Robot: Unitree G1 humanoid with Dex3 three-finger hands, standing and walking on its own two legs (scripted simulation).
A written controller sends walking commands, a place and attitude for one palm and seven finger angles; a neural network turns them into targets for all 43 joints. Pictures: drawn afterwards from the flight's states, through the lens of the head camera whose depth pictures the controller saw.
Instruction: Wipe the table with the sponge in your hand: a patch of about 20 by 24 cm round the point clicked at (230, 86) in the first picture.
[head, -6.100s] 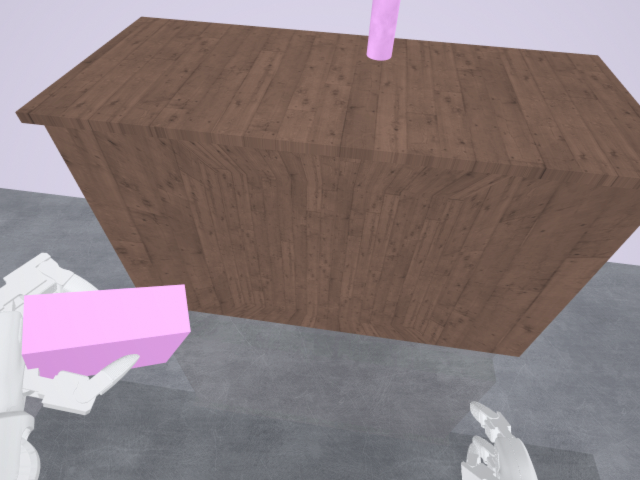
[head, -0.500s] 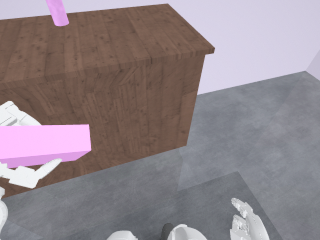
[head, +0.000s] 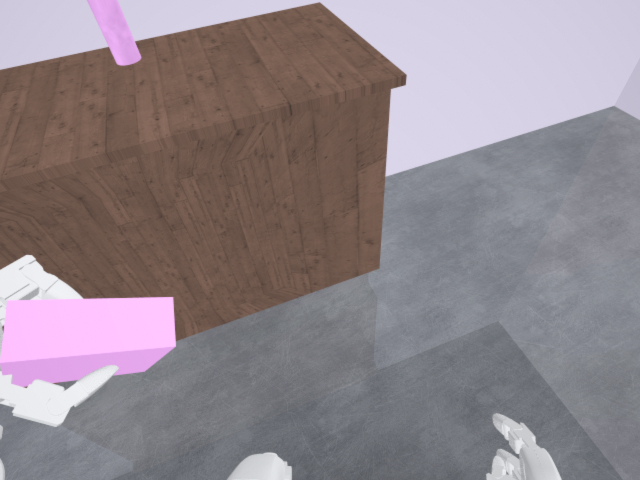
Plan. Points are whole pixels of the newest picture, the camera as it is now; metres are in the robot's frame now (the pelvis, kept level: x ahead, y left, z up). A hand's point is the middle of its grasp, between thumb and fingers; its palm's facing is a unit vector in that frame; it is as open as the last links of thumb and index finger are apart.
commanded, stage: shuffle to correct the standing spot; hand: left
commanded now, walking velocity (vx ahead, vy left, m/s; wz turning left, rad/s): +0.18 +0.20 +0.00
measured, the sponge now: (113, 341) +0.22 +0.20 +0.15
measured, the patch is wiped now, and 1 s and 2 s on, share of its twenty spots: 0.00 0.00 0.00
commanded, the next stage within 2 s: none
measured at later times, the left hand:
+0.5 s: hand (13, 346) +0.20 +0.27 +0.18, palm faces +0.40 -0.75 -0.52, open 9.2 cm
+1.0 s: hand (12, 284) +0.28 +0.33 +0.17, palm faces +0.35 -0.80 -0.49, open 9.2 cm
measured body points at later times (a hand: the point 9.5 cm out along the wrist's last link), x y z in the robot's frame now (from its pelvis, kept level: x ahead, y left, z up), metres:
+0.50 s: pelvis -0.02 +0.03 -0.02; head +0.00 -0.01 +0.42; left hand +0.17 +0.31 +0.21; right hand +0.16 -0.19 -0.14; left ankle -0.02 +0.19 -0.66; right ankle +0.07 -0.02 -0.74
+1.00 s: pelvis +0.05 +0.10 -0.02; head +0.07 +0.07 +0.43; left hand +0.25 +0.37 +0.19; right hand +0.21 -0.14 -0.12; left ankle +0.02 +0.23 -0.69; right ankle +0.08 +0.02 -0.74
